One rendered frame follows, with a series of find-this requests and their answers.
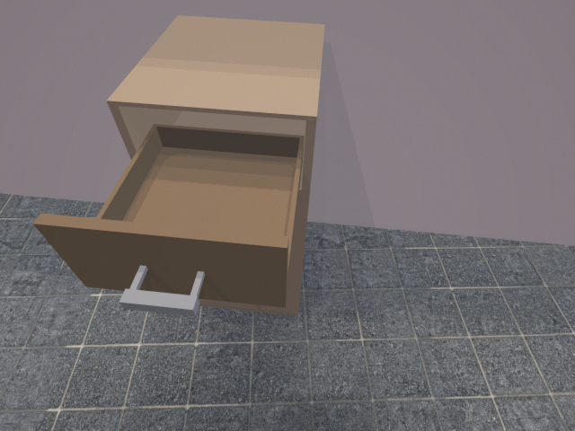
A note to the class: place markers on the cabinet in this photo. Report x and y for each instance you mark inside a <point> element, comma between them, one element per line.
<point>234,74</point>

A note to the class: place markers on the drawer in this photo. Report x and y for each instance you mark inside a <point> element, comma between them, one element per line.
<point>193,199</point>

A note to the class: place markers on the handle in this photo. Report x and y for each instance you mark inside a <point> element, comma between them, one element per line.
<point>148,301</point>

